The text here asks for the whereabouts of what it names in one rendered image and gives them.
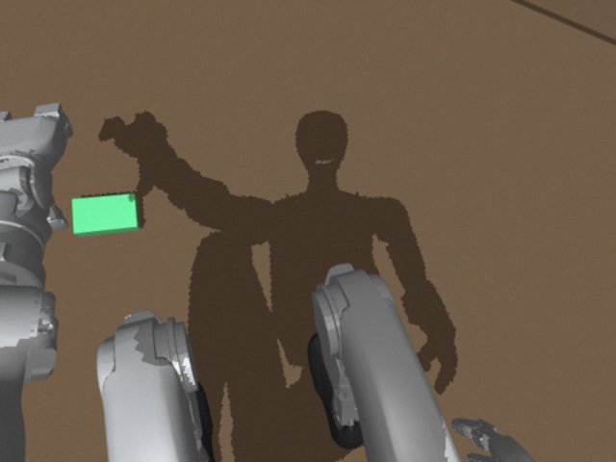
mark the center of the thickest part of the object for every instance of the left robot foot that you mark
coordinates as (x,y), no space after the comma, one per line
(206,424)

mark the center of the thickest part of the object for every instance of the right robot foot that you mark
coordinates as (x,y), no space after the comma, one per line
(347,437)

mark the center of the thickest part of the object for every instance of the right robot hand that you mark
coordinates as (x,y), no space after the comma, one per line
(502,448)

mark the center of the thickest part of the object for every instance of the left robot hand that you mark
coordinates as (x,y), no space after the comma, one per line
(43,136)

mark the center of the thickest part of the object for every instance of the left robot arm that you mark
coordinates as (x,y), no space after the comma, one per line
(28,329)

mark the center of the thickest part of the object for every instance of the small box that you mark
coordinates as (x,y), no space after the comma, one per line
(105,214)

